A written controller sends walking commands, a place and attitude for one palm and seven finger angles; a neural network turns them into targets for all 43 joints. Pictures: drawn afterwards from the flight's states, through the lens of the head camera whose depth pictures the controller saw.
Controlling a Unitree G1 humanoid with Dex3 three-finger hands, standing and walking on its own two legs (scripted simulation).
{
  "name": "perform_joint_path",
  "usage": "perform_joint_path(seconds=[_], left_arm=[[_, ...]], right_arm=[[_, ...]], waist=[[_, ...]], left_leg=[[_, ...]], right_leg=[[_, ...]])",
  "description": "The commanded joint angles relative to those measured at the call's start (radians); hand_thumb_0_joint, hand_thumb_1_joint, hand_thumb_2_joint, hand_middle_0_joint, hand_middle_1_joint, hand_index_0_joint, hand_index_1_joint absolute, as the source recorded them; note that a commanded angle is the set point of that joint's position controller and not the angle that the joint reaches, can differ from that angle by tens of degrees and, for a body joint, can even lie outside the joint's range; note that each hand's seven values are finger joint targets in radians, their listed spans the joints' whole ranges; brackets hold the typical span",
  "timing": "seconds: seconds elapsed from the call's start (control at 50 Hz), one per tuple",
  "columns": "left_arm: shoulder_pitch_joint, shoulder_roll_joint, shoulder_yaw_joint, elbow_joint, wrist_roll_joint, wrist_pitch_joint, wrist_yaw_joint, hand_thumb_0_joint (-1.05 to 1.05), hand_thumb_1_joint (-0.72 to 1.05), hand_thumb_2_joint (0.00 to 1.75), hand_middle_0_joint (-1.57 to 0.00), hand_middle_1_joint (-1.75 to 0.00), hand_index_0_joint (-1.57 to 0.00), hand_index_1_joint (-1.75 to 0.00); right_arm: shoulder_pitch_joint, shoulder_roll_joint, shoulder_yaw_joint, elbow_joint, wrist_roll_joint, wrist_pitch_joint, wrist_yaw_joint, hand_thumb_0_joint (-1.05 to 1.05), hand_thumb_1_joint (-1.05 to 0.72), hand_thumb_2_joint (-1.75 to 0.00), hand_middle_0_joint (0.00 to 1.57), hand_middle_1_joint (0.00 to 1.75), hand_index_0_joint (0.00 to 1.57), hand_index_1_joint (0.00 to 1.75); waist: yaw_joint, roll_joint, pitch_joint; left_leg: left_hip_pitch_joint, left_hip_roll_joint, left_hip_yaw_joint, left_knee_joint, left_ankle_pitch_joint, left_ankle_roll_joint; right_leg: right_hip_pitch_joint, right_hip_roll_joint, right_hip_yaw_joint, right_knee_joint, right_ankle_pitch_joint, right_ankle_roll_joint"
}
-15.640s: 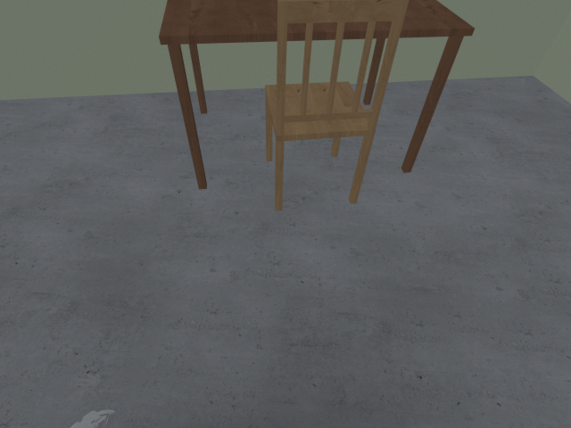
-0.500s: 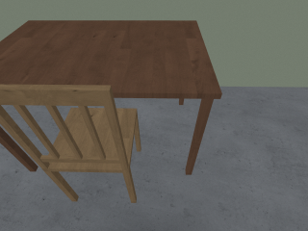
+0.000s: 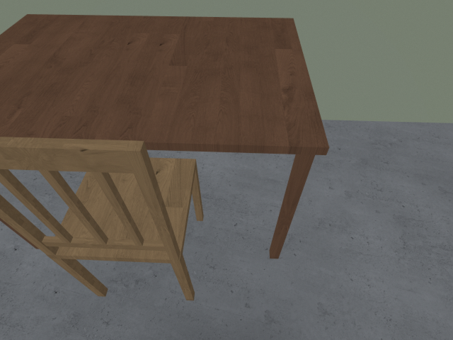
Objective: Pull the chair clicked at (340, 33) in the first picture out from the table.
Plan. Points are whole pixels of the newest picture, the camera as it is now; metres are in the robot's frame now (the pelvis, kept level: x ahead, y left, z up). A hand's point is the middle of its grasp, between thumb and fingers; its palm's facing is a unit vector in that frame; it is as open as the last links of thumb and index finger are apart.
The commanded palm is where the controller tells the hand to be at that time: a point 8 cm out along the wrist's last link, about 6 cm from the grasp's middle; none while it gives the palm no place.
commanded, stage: look again from close up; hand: left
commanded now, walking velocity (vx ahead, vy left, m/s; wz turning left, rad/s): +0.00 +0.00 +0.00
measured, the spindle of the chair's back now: (79, 210) +0.40 +0.37 -0.08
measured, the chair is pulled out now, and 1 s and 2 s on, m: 0.00 0.00 0.00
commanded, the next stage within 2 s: shuffle to correct the standing spot in 0.62 s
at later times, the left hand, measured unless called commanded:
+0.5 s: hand out of the picture +0.06 +0.17 -0.17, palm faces +0.01 -0.98 -0.21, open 7.3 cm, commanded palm none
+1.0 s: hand out of the picture +0.02 +0.18 -0.17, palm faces +0.01 -0.97 -0.23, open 7.4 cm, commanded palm none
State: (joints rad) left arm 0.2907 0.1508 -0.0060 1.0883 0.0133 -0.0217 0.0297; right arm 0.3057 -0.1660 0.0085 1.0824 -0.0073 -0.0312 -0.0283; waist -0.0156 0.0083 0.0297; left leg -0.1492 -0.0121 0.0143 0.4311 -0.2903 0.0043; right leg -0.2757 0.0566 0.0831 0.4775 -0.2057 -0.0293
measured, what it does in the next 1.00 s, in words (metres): stands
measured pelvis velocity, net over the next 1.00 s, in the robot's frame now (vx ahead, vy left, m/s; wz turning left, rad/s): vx -0.02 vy -0.01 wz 0.01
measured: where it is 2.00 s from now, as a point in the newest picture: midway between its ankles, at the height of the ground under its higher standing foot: outside the picture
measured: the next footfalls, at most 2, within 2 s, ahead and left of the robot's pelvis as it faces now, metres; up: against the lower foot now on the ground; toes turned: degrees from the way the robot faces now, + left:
right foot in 1.40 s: -0.07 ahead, -0.10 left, +0.00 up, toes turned -2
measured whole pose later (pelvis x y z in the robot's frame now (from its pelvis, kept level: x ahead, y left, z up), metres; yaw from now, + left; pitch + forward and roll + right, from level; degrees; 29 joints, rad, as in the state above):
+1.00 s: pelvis -0.02 -0.01 +0.00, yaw +1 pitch -1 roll +1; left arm 0.22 0.19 0.01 1.03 0.02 0.01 0.03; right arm 0.27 -0.18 -0.01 1.05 -0.01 0.02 -0.03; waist -0.01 -0.01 0.07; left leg -0.18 -0.01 0.00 0.50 -0.30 -0.01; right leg -0.29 0.06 0.07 0.51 -0.20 -0.04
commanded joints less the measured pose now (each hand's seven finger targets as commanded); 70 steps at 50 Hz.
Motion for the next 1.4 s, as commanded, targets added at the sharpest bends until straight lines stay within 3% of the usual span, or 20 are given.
perform_joint_path(seconds=[0.0,0.34,0.7,0.74,0.78,0.84,0.94,1.02,1.04,1.06,1.1,1.12,1.14,1.16,1.18,1.22,1.28,1.32,1.36,1.38], left_arm=[[0.038,0.115,0.022,-0.032,-0.008,-0.019,0.004,0.00,0.90,0.90,-0.20,-0.30,-0.20,-0.30],[-0.014,0.142,0.029,-0.060,-0.008,-0.016,0.005,0.00,0.90,0.90,-0.20,-0.30,-0.20,-0.30],[-0.015,0.148,0.028,-0.054,-0.008,-0.012,0.001,0.00,0.90,0.90,-0.20,-0.30,-0.20,-0.30],[-0.041,0.188,0.036,-0.069,-0.007,-0.014,0.002,0.00,0.90,0.90,-0.20,-0.30,-0.20,-0.30],[-0.021,0.147,0.031,-0.069,-0.009,-0.007,0.008,0.00,0.90,0.90,-0.20,-0.30,-0.20,-0.30],[-0.015,0.161,0.039,-0.077,-0.006,0.006,0.011,0.00,0.90,0.90,-0.20,-0.30,-0.20,-0.30],[-0.030,0.196,0.058,-0.109,0.001,0.025,0.012,0.00,0.90,0.90,-0.20,-0.30,-0.20,-0.30],[-0.070,0.225,0.075,-0.146,0.003,0.040,0.012,0.00,0.90,0.90,-0.20,-0.30,-0.20,-0.30],[-0.081,0.220,0.074,-0.151,0.005,0.043,0.013,0.00,0.90,0.90,-0.20,-0.30,-0.20,-0.30],[-0.094,0.204,0.072,-0.161,0.007,0.046,0.012,0.00,0.90,0.90,-0.20,-0.30,-0.20,-0.30],[-0.115,0.163,0.062,-0.178,0.006,0.053,0.005,0.00,0.90,0.90,-0.20,-0.30,-0.20,-0.30],[-0.109,0.149,0.060,-0.179,0.003,0.052,0.002,0.00,0.90,0.90,-0.20,-0.30,-0.20,-0.30],[-0.084,0.167,0.064,-0.168,0.010,0.045,-0.001,0.00,0.90,0.90,-0.20,-0.30,-0.20,-0.30],[-0.040,0.162,0.064,-0.147,0.015,0.041,-0.006,0.00,0.90,0.90,-0.20,-0.30,-0.20,-0.30],[0.009,0.115,0.057,-0.125,0.018,0.044,-0.011,0.00,0.90,0.90,-0.20,-0.30,-0.20,-0.30],[0.034,0.064,0.038,-0.106,0.018,0.043,-0.016,0.00,0.90,0.90,-0.20,-0.30,-0.20,-0.30],[-0.022,0.050,0.028,-0.118,0.015,0.026,-0.020,0.00,0.90,0.90,-0.20,-0.30,-0.20,-0.30],[0.000,0.044,0.024,-0.104,0.008,0.014,-0.019,0.00,0.90,0.90,-0.20,-0.30,-0.20,-0.30],[0.062,0.068,0.028,-0.069,0.003,0.002,-0.009,0.00,0.90,0.90,-0.20,-0.30,-0.20,-0.30],[0.103,0.095,0.031,-0.049,0.003,-0.004,-0.001,0.00,0.90,0.90,-0.20,-0.30,-0.20,-0.30]], right_arm=[[0.071,-0.087,-0.015,-0.017,-0.002,-0.014,-0.015,0.00,-0.90,-0.90,0.20,0.30,0.20,0.30],[0.054,-0.103,-0.020,-0.003,-0.005,-0.010,-0.016,0.00,-0.90,-0.90,0.20,0.30,0.20,0.30],[0.064,-0.109,-0.019,0.013,-0.006,-0.006,-0.014,0.00,-0.90,-0.90,0.20,0.30,0.20,0.30],[0.040,-0.143,-0.030,0.000,0.000,-0.009,-0.017,0.00,-0.90,-0.90,0.20,0.30,0.20,0.30],[0.058,-0.096,-0.022,-0.001,0.000,-0.003,-0.018,0.00,-0.90,-0.90,0.20,0.30,0.20,0.30],[0.059,-0.102,-0.031,-0.016,-0.001,0.017,-0.018,0.00,-0.90,-0.90,0.20,0.30,0.20,0.30],[0.057,-0.112,-0.051,-0.059,-0.006,0.047,-0.011,0.00,-0.90,-0.90,0.20,0.30,0.20,0.30],[0.083,-0.104,-0.062,-0.074,-0.010,0.062,-0.004,0.00,-0.90,-0.90,0.20,0.30,0.20,0.30],[0.093,-0.096,-0.062,-0.070,-0.010,0.061,-0.003,0.00,-0.90,-0.90,0.20,0.30,0.20,0.30],[0.114,-0.087,-0.061,-0.066,-0.012,0.056,0.001,0.00,-0.90,-0.90,0.20,0.30,0.20,0.30],[0.120,-0.102,-0.061,-0.066,-0.021,0.041,0.007,0.00,-0.90,-0.90,0.20,0.30,0.20,0.30],[0.081,-0.135,-0.062,-0.078,-0.026,0.030,0.006,0.00,-0.90,-0.90,0.20,0.30,0.20,0.30],[-0.015,-0.189,-0.069,-0.103,-0.019,0.020,0.002,0.00,-0.90,-0.90,0.20,0.30,0.20,0.30],[-0.086,-0.204,-0.068,-0.124,-0.016,0.013,0.001,0.00,-0.90,-0.90,0.20,0.30,0.20,0.30],[-0.096,-0.176,-0.061,-0.123,-0.018,0.013,0.000,0.00,-0.90,-0.90,0.20,0.30,0.20,0.30],[-0.046,-0.159,-0.055,-0.101,-0.024,0.018,-0.001,0.00,-0.90,-0.90,0.20,0.30,0.20,0.30],[0.065,-0.147,-0.054,-0.057,-0.032,0.022,-0.003,0.00,-0.90,-0.90,0.20,0.30,0.20,0.30],[0.106,-0.145,-0.052,-0.036,-0.028,0.020,-0.006,0.00,-0.90,-0.90,0.20,0.30,0.20,0.30],[0.104,-0.113,-0.044,-0.028,-0.014,0.013,-0.006,0.00,-0.90,-0.90,0.20,0.30,0.20,0.30],[0.084,-0.088,-0.036,-0.034,-0.007,0.005,-0.007,0.00,-0.90,-0.90,0.20,0.30,0.20,0.30]], waist=[[0.003,-0.002,-0.027],[0.005,-0.010,-0.026],[0.005,-0.013,0.008],[0.007,-0.001,0.022],[0.008,0.009,-0.003],[0.010,-0.006,-0.004],[0.004,-0.061,-0.018],[-0.006,-0.146,-0.009],[-0.012,-0.143,-0.008],[-0.020,-0.118,-0.005],[-0.025,0.029,0.038],[-0.013,0.141,0.058],[0.026,0.211,0.061],[0.059,0.171,0.041],[0.069,0.127,0.012],[0.045,0.110,0.041],[-0.016,0.101,0.091],[-0.018,0.087,0.073],[0.000,0.002,0.034],[0.012,-0.059,0.017]], left_leg=[[-0.019,0.100,-0.057,-0.057,0.211,0.023],[0.013,0.107,-0.059,-0.069,0.242,0.013],[-0.016,0.103,-0.066,-0.087,0.122,0.014],[-0.013,0.109,-0.079,-0.092,0.194,0.018],[-0.013,0.111,-0.069,-0.068,0.259,0.009],[-0.033,0.104,-0.061,-0.029,0.233,0.003],[-0.071,0.069,-0.039,0.068,0.100,-0.002],[-0.084,0.028,-0.026,0.134,-0.044,-0.008],[-0.055,0.030,-0.032,0.119,-0.058,-0.004],[-0.037,0.034,-0.047,0.072,-0.067,0.008],[-0.091,0.108,-0.162,-0.099,-0.204,0.054],[-0.213,0.202,-0.284,-0.248,-0.347,0.093],[-0.341,0.277,-0.364,-0.337,-0.396,0.139],[-0.378,0.279,-0.356,-0.341,-0.374,0.155],[-0.345,0.263,-0.317,-0.320,-0.328,0.152],[-0.230,0.247,-0.273,-0.285,-0.316,0.149],[-0.091,0.247,-0.276,-0.251,-0.243,0.147],[-0.038,0.225,-0.250,-0.183,-0.088,0.129],[-0.087,0.169,-0.151,-0.047,0.132,0.081],[-0.137,0.115,-0.064,0.031,0.152,0.046]], right_leg=[[0.104,-0.127,0.110,-0.045,0.306,-0.032],[0.139,-0.126,0.103,-0.061,0.342,-0.038],[0.113,-0.123,0.113,-0.109,0.172,-0.037],[0.103,-0.130,0.118,-0.094,0.266,-0.041],[0.114,-0.142,0.115,-0.065,0.340,-0.034],[0.102,-0.155,0.130,-0.040,0.343,-0.040],[0.041,-0.211,0.199,-0.068,0.230,-0.071],[-0.041,-0.271,0.273,-0.143,0.036,-0.110],[-0.079,-0.260,0.258,-0.154,-0.039,-0.110],[-0.117,-0.225,0.232,-0.157,-0.167,-0.089],[-0.170,-0.094,0.097,-0.071,-0.331,-0.021],[-0.104,-0.028,0.002,0.099,-0.248,0.007],[-0.001,-0.025,-0.039,0.266,-0.187,0.011],[0.057,-0.041,-0.029,0.345,-0.176,0.008],[0.056,-0.038,-0.036,0.384,-0.172,0.014],[-0.040,-0.037,-0.084,0.351,-0.230,0.014],[-0.102,-0.049,-0.108,0.172,-0.289,0.010],[-0.040,-0.049,-0.111,-0.018,-0.223,0.010],[0.122,-0.093,-0.034,-0.155,-0.038,-0.001],[0.185,-0.164,0.052,-0.165,0.095,-0.016]])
